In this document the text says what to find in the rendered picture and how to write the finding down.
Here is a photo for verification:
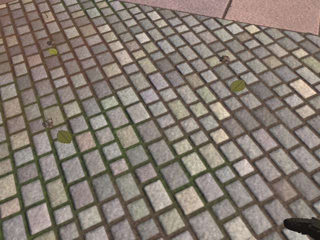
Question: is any robot right hand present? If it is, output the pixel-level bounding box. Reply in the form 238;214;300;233
283;217;320;240

